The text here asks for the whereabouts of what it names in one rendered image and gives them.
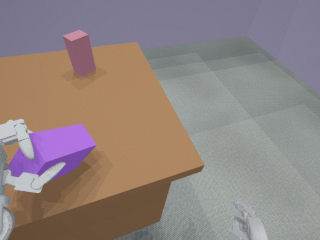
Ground sponge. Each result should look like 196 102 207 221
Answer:
8 123 97 193

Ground left robot forearm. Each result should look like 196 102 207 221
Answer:
0 194 15 240

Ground left robot hand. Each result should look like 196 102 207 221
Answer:
0 119 66 195

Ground right robot hand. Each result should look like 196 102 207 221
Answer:
229 199 268 240

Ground table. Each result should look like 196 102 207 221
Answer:
0 42 205 240

